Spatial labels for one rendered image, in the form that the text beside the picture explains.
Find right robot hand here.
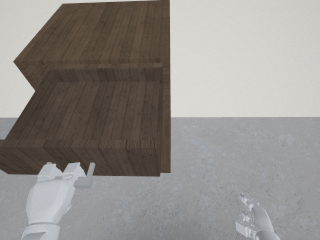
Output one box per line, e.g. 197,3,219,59
235,193,274,240

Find robot left forearm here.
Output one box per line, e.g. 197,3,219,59
21,222,60,240

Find drawer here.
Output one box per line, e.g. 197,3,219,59
0,67,164,177

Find robot right forearm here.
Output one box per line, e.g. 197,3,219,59
255,230,280,240

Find left robot hand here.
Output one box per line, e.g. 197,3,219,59
26,162,86,225

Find handle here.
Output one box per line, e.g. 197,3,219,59
35,162,96,189

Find cabinet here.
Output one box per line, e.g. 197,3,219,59
13,0,171,173

